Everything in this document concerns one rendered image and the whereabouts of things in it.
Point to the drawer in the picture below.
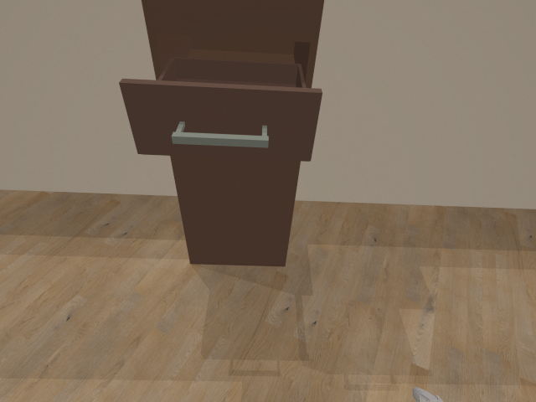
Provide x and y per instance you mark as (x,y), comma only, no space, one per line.
(224,97)

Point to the handle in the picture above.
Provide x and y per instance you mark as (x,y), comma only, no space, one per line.
(191,138)

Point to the cabinet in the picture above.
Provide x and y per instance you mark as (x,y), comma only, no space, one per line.
(235,211)

